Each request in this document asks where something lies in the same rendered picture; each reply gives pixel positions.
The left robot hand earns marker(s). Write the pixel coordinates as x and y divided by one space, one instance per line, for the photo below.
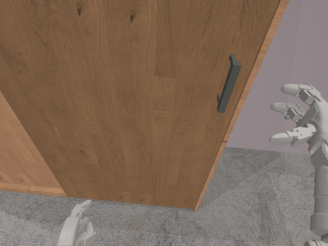
72 227

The robot right forearm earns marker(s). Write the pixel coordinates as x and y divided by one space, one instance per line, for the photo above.
318 150

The right robot hand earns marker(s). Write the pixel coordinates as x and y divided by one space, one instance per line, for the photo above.
316 116

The wardrobe door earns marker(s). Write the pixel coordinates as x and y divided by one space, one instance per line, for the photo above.
120 96
20 161

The handle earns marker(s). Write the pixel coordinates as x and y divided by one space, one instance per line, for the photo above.
233 73

